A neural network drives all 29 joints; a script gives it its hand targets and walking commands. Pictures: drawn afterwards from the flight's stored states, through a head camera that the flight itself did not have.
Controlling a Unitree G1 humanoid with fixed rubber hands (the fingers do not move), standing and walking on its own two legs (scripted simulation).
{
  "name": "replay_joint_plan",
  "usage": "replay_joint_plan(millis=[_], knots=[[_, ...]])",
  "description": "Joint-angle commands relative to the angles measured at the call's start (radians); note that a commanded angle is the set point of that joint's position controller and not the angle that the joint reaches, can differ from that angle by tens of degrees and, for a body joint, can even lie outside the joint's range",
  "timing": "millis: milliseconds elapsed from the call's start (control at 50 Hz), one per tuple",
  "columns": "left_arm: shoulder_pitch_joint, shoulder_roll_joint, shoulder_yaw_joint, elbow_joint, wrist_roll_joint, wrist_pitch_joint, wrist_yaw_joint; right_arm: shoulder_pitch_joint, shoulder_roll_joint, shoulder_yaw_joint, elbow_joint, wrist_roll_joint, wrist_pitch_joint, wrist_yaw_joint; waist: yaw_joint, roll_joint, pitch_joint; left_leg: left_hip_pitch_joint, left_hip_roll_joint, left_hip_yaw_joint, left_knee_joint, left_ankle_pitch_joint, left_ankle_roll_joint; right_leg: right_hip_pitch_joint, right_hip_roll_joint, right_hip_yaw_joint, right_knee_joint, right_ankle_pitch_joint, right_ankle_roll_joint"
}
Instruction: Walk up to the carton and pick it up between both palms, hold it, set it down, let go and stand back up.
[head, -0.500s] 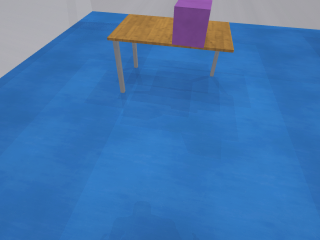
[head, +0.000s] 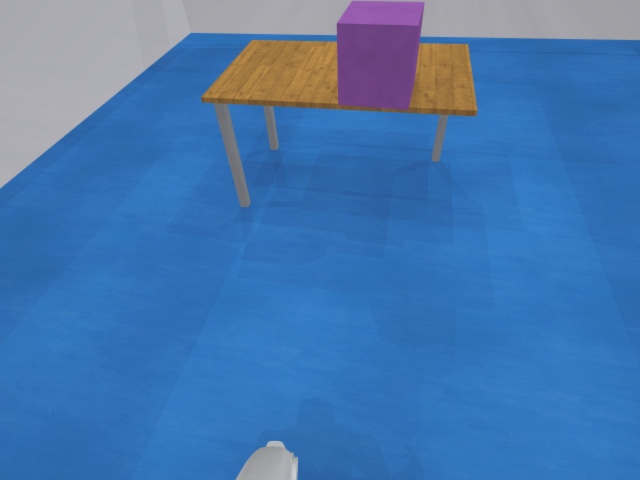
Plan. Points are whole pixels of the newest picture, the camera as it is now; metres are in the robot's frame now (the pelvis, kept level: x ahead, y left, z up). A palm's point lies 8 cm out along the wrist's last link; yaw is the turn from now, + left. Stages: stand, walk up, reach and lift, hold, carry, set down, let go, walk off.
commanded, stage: walk up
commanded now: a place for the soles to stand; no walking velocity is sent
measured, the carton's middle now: (380, 55) +1.47 -0.05 -0.06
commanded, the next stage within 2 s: none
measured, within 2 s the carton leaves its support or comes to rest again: neither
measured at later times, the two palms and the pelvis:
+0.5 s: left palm (169, 330) +0.37 +0.32 -0.11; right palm (491, 419) +0.26 -0.20 -0.11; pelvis +0.26 +0.07 +0.00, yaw -5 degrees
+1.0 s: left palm (220, 259) +0.54 +0.28 -0.10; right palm (486, 274) +0.54 -0.25 -0.12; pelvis +0.49 +0.02 +0.00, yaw -7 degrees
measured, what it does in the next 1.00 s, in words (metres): walks ahead: left foot, then right foot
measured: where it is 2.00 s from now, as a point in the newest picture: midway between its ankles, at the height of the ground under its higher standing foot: (351, 306)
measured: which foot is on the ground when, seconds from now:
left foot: up 0.00-0.14, down 0.16-0.74, up 0.76-1.00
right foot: down 0.00-0.20, up 0.22-0.68, down 0.70-1.00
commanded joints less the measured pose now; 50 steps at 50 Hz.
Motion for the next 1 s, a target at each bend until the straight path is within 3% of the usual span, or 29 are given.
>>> replay_joint_plan(millis=[0, 80, 100, 120, 140, 160, 180, 200, 220, 260, 280, 320, 380, 440, 480, 540, 580, 620, 660, 680, 700, 720, 740, 760, 780, 820, 860, 920, 980], knots=[[0.066, 0.216, 0.059, -0.072, -0.003, -0.027, 0.011, -0.213, -0.017, -0.008, -0.168, 0.006, -0.056, -0.004, 0.049, -0.175, 0.158, -0.093, -0.017, 0.057, -0.23, 0.074, 0.008, -0.006, -0.197, 0.215, -0.287, 0.164, -0.144], [0.023, 0.25, 0.065, -0.11, 0.004, -0.017, 0.011, -0.131, -0.022, -0.023, -0.169, -0.001, -0.074, -0.018, 0.004, -0.205, 0.126, 0.149, -0.039, 0.084, -0.353, 0.03, 0.054, -0.05, -0.23, 0.178, -0.2, 0.283, -0.162], [0.017, 0.253, 0.066, -0.114, 0.005, -0.011, 0.01, -0.066, -0.029, -0.032, -0.158, -0.006, -0.077, -0.026, -0.027, -0.185, 0.109, 0.231, -0.052, 0.086, -0.361, 0.01, 0.068, -0.065, -0.234, 0.165, -0.141, 0.329, -0.16], [-0.002, 0.253, 0.06, -0.125, 0.001, -0.007, 0.009, 0.044, -0.056, -0.046, -0.131, -0.014, -0.083, -0.038, -0.083, -0.138, 0.069, 0.377, -0.075, 0.089, -0.4, -0.002, 0.086, -0.107, -0.214, 0.136, 0.008, 0.389, -0.146], [0.033, 0.225, 0.046, -0.128, -0.001, -0.005, 0.005, 0.204, -0.101, -0.065, -0.09, -0.029, -0.091, -0.052, -0.143, -0.053, -0.041, 0.585, -0.076, 0.063, -0.379, -0.025, 0.105, -0.17, -0.157, 0.078, 0.242, 0.38, -0.111], [0.117, 0.166, 0.028, -0.138, -0.009, 0.0, 0.0, 0.338, -0.178, -0.084, -0.068, -0.043, -0.094, -0.062, -0.182, 0.089, -0.2, 0.806, 0.073, -0.145, -0.367, -0.22, 0.154, -0.309, -0.073, 0.027, 0.542, 0.193, -0.066], [0.196, 0.128, 0.016, -0.168, -0.034, 0.011, -0.005, 0.335, -0.262, -0.094, -0.095, -0.04, -0.091, -0.074, -0.159, 0.253, -0.259, 0.892, 0.317, -0.636, -0.56, -0.47, 0.253, -0.501, 0.049, 0.015, 0.785, -0.169, -0.012], [0.149, 0.211, 0.037, -0.174, -0.023, 0.038, 0.002, 0.256, -0.266, -0.102, -0.086, -0.007, -0.073, -0.087, -0.157, 0.172, -0.233, 0.819, 0.377, -0.81, -0.718, -0.719, 0.326, -0.547, 0.009, 0.071, 0.878, -0.173, -0.012], [0.074, 0.249, 0.05, -0.187, -0.012, 0.05, 0.0, 0.179, -0.224, -0.084, -0.11, 0.012, -0.068, -0.092, -0.138, 0.11, -0.146, 0.708, 0.363, -0.773, -0.763, -0.757, 0.311, -0.565, -0.028, 0.098, 0.937, -0.11, -0.011], [-0.013, 0.216, 0.046, -0.195, -0.008, 0.043, -0.011, 0.141, -0.171, -0.053, -0.116, 0.008, -0.07, -0.093, -0.121, 0.021, 0.011, 0.517, 0.279, -0.463, -0.723, -0.423, 0.191, -0.55, -0.06, 0.129, 0.898, 0.002, -0.012], [-0.024, 0.176, 0.036, -0.203, -0.01, 0.04, -0.016, 0.113, -0.154, -0.046, -0.111, 0.008, -0.076, -0.089, -0.107, 0.04, 0.062, 0.424, 0.248, -0.343, -0.712, -0.267, 0.168, -0.514, -0.08, 0.125, 0.822, 0.023, -0.006], [-0.032, 0.147, 0.035, -0.208, -0.013, 0.038, -0.024, 0.084, -0.122, -0.032, -0.085, 0.006, -0.092, -0.075, -0.076, 0.038, 0.071, 0.345, 0.191, -0.217, -0.705, -0.138, 0.175, -0.461, -0.082, 0.117, 0.756, 0.037, 0.0], [-0.049, 0.147, 0.037, -0.202, -0.015, 0.046, -0.033, 0.087, -0.118, -0.027, -0.07, 0.001, -0.11, -0.072, -0.06, 0.053, 0.081, 0.374, 0.196, -0.161, -0.715, -0.041, 0.238, -0.509, -0.085, 0.083, 0.694, 0.075, 0.023], [-0.14, 0.137, 0.033, -0.234, -0.007, 0.046, -0.039, 0.129, -0.114, -0.017, -0.05, 0.002, -0.121, -0.072, -0.075, 0.027, 0.099, 0.421, 0.206, -0.109, -0.723, 0.053, 0.26, -0.578, -0.108, 0.064, 0.535, 0.134, 0.036], [-0.23, 0.129, 0.029, -0.266, -0.005, 0.042, -0.043, 0.164, -0.11, -0.013, -0.035, 0.006, -0.123, -0.07, -0.097, 0.008, 0.116, 0.44, 0.18, -0.074, -0.727, 0.095, 0.238, -0.572, -0.104, 0.034, 0.409, 0.191, 0.034], [-0.283, 0.123, 0.026, -0.284, -0.01, 0.029, -0.048, 0.16, -0.138, -0.018, -0.033, 0.002, -0.115, -0.065, -0.1, 0.016, 0.078, 0.455, 0.137, 0.016, -0.683, 0.109, 0.22, -0.461, -0.085, -0.016, 0.213, 0.275, 0.018], [-0.313, 0.125, 0.029, -0.289, -0.008, 0.023, -0.046, 0.185, -0.162, -0.022, -0.03, 0.003, -0.105, -0.063, -0.111, 0.039, 0.073, 0.463, 0.152, 0.023, -0.661, 0.123, 0.219, -0.394, -0.065, -0.04, 0.15, 0.285, 0.002], [-0.285, 0.137, 0.043, -0.289, 0.004, 0.02, -0.037, 0.197, -0.166, -0.023, -0.036, 0.004, -0.09, -0.064, -0.096, 0.016, 0.074, 0.463, 0.186, 0.004, -0.599, 0.109, 0.216, -0.318, -0.059, -0.025, 0.103, 0.243, -0.025], [-0.128, 0.182, 0.064, -0.248, 0.012, 0.009, -0.02, 0.199, -0.159, -0.015, -0.044, 0.006, -0.077, -0.061, -0.011, -0.072, 0.005, 0.412, 0.138, 0.063, -0.36, 0.175, 0.19, -0.095, -0.027, -0.025, 0.046, 0.239, -0.058], [0.013, 0.24, 0.085, -0.211, 0.024, 0.003, -0.008, 0.238, -0.115, 0.0, -0.053, 0.004, -0.072, -0.058, 0.045, -0.191, -0.102, 0.313, 0.067, 0.131, -0.076, 0.097, 0.152, 0.105, -0.084, 0.073, 0.063, 0.156, -0.096], [0.11, 0.325, 0.105, -0.201, 0.033, 0.003, 0.007, 0.315, -0.067, 0.017, -0.072, 0.013, -0.065, -0.052, 0.064, -0.342, -0.223, 0.147, -0.061, 0.156, 0.213, -0.25, 0.096, 0.277, -0.309, 0.46, -0.012, -0.008, -0.181], [0.088, 0.373, 0.118, -0.215, -0.001, 0.016, 0.024, 0.31, -0.123, 0.001, -0.096, 0.019, -0.044, -0.05, 0.056, -0.335, -0.217, -0.025, -0.13, 0.092, 0.346, -0.456, 0.057, 0.314, -0.446, 0.815, -0.163, -0.137, -0.319], [0.043, 0.344, 0.116, -0.217, -0.021, 0.027, 0.038, 0.236, -0.17, -0.014, -0.107, 0.004, -0.028, -0.049, 0.069, -0.254, -0.145, -0.074, -0.075, 0.021, 0.42, -0.417, 0.055, 0.236, -0.456, 0.822, -0.221, -0.251, -0.346], [-0.01, 0.306, 0.094, -0.237, -0.025, 0.027, 0.042, 0.162, -0.17, -0.02, -0.12, -0.002, -0.03, -0.046, 0.068, -0.203, -0.072, -0.091, -0.056, -0.012, 0.461, -0.351, 0.052, 0.142, -0.412, 0.715, -0.232, -0.159, -0.306], [-0.048, 0.284, 0.084, -0.243, -0.016, 0.026, 0.046, 0.162, -0.146, -0.017, -0.118, 0.002, -0.031, -0.041, 0.039, -0.143, -0.029, -0.072, -0.041, -0.023, 0.44, -0.308, 0.054, 0.073, -0.382, 0.573, -0.218, -0.018, -0.232], [-0.124, 0.263, 0.071, -0.246, -0.012, 0.013, 0.039, 0.18, -0.087, -0.013, -0.119, 0.008, -0.037, -0.031, -0.021, -0.15, 0.057, 0.022, -0.014, -0.042, 0.33, -0.228, 0.043, -0.111, -0.304, 0.376, -0.218, 0.187, -0.153], [-0.177, 0.244, 0.064, -0.23, -0.013, -0.001, 0.022, 0.219, -0.064, -0.014, -0.104, 0.008, -0.038, -0.023, -0.057, -0.191, 0.05, 0.09, -0.018, -0.032, 0.282, -0.197, 0.031, -0.191, -0.265, 0.293, -0.237, 0.113, -0.177], [-0.169, 0.236, 0.061, -0.208, -0.013, -0.021, 0.017, 0.159, -0.058, -0.017, -0.11, 0.006, -0.033, -0.015, -0.051, -0.193, 0.074, 0.052, 0.002, -0.026, 0.167, -0.159, 0.006, -0.209, -0.281, 0.262, -0.253, 0.141, -0.24], [-0.155, 0.246, 0.061, -0.187, -0.01, -0.027, 0.012, 0.096, -0.034, -0.017, -0.131, 0.007, -0.037, -0.005, -0.045, -0.205, 0.1, 0.056, 0.027, -0.016, -0.036, -0.08, 0.002, -0.223, -0.253, 0.168, -0.25, 0.132, -0.222]])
